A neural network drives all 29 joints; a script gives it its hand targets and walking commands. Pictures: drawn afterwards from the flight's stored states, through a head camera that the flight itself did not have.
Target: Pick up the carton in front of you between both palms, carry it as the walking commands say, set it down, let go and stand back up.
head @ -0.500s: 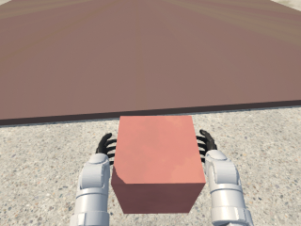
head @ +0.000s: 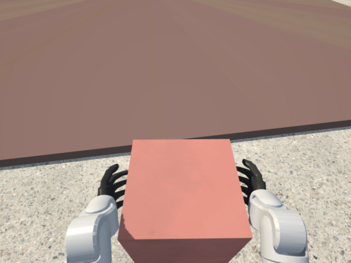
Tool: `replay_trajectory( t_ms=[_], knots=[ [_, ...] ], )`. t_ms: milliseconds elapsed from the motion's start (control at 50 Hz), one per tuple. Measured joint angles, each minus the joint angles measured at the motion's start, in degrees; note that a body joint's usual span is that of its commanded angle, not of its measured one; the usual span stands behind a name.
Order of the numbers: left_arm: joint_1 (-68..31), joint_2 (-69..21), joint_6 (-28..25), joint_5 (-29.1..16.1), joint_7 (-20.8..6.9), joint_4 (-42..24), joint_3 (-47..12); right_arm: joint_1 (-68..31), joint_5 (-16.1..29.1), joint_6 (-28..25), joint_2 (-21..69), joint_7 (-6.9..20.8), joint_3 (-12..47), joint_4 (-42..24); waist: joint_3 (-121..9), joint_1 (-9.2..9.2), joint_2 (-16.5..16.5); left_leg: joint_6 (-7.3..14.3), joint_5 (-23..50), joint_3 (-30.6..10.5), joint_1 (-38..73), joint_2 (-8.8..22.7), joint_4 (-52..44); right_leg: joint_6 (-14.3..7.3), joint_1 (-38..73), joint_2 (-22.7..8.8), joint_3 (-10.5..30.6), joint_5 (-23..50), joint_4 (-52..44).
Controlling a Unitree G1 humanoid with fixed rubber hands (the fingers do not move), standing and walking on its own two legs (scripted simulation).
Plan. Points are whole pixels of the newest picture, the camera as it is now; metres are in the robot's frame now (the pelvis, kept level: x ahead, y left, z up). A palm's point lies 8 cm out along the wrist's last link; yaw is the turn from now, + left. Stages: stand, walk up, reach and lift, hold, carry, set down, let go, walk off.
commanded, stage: carry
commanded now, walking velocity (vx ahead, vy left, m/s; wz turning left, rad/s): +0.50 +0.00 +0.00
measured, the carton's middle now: (181, 207) +0.25 +0.00 +0.02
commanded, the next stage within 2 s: none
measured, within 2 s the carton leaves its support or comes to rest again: neither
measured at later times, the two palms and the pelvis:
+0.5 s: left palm (137, 111) +0.51 +0.12 +0.10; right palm (237, 103) +0.54 -0.18 +0.10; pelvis +0.30 -0.05 +0.01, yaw +3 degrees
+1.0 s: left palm (139, 55) +0.88 +0.15 +0.11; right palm (212, 51) +0.88 -0.16 +0.12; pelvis +0.64 +0.00 +0.01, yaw +0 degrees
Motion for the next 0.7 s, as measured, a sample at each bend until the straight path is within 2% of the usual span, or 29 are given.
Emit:
replay_trajectory(
  t_ms=[100, 160, 200, 240, 280, 300, 340, 420, 500, 580, 660, 680, 700],
  knots=[
    [2.8, -0.3, -0.6, -1.5, 1.7, -3.9, -0.8, 3.0, 2.6, 0.4, 0.2, -1.9, 0.3, -5.0, 1.8, -1.94, 0.6, -2.0, -2.6, -0.6, 7.9, 1.2, -4.3, 0.6, -3.8, -0.6, -2.6, 11.2, -15.4],
    [3.5, -0.4, -1.2, -2.0, 3.2, -5.2, -0.8, 3.4, 3.6, 0.3, 0.2, -2.7, 0.3, -6.6, 2.5, -1.98, 0.7, -4.1, -8.3, -1.3, 11.4, 2.8, -0.3, 0.0, -0.9, 0.1, -6.0, 15.5, -23.1],
    [2.6, -0.3, -1.8, -2.2, 3.8, -4.2, -1.2, 2.9, 4.1, 0.2, 0.1, -3.0, -0.5, -6.7, 2.7, -1.13, 1.4, -4.2, -12.6, -2.6, 8.8, 5.2, 11.3, -3.0, 0.1, 0.7, -8.0, 17.4, -20.6],
    [1.7, -0.2, -1.8, -2.7, 3.9, -2.1, -1.5, 2.4, 4.5, 0.4, 0.1, -3.1, -1.6, -5.4, 3.0, 0.11, 1.1, -3.2, -11.4, -6.5, 0.6, 4.8, 29.2, -4.9, 0.9, 0.7, -8.8, 13.7, -17.8],
    [2.3, -0.3, -1.4, -3.2, 3.4, -2.0, -1.5, 2.6, 4.5, 0.7, 0.1, -2.8, -1.8, -4.7, 3.4, 1.04, 0.3, -1.7, -8.5, -7.4, -7.6, 4.0, 41.2, -4.8, 3.9, 0.7, -9.2, 12.2, -20.1],
    [3.0, -0.4, -1.2, -3.4, 3.0, -2.4, -1.5, 2.8, 4.3, 0.7, 0.1, -2.4, -1.6, -4.6, 3.5, 1.48, 0.1, -1.3, -6.2, -7.1, -11.0, 4.0, 43.4, -4.5, 5.6, 0.9, -9.3, 12.3, -22.1],
    [4.2, -0.5, -1.1, -3.2, 2.5, -3.7, -1.6, 3.5, 3.8, 0.2, 0.2, -1.5, -1.0, -4.7, 3.5, 2.26, -0.4, -0.8, -2.0, -6.3, -16.2, 4.2, 42.3, -4.3, 9.4, 1.3, -9.1, 12.6, -26.6],
    [4.6, -0.5, -1.5, -2.6, 1.6, -5.2, -1.6, 4.6, 2.5, -0.9, 0.4, -1.0, 0.3, -6.2, 3.1, 3.14, -1.3, -1.0, 4.4, -4.8, -21.8, 4.4, 31.0, -3.4, 16.7, 1.5, -8.3, 12.6, -34.0],
    [4.0, -0.4, -1.5, -2.4, 1.0, -5.6, -1.9, 5.1, 1.8, -0.9, 0.4, -1.0, 0.4, -7.7, 2.4, 2.71, -1.2, -1.3, 10.3, -3.2, -23.3, 4.2, 18.8, -2.1, 23.5, 1.6, -7.7, 10.5, -38.3],
    [4.0, -0.4, -0.7, -2.2, 1.0, -5.3, -2.4, 5.7, 1.7, 0.0, 0.5, -1.1, 0.1, -8.2, 2.0, 1.84, -1.0, -0.9, 13.4, -0.5, -22.1, 3.5, 11.1, -0.2, 30.2, 1.6, -7.2, 6.1, -39.7],
    [4.4, -0.4, 0.0, -1.7, 1.0, -5.1, -2.5, 5.6, 2.0, 0.5, 0.5, -0.9, 0.0, -7.4, 2.8, 1.54, -1.9, 0.4, 11.3, 3.1, -17.3, 1.7, 6.1, 2.2, 35.0, 0.4, -5.9, -1.5, -35.1],
    [4.2, -0.4, 0.0, -1.5, 1.1, -5.1, -2.2, 5.3, 2.1, 0.2, 0.5, -0.9, 0.2, -6.5, 3.3, 1.11, -3.1, 1.8, 12.9, 4.0, -16.4, 1.0, 6.9, 2.5, 34.5, -1.2, -5.4, -4.5, -30.0],
    [4.0, -0.4, 0.0, -1.4, 1.1, -4.6, -1.6, 4.6, 2.2, -0.3, 0.4, -0.9, 0.4, -5.1, 3.8, 0.69, -4.2, 3.0, 11.3, 4.8, -16.6, 0.6, 10.0, 2.2, 31.3, -3.0, -4.4, -4.0, -21.5]
  ],
)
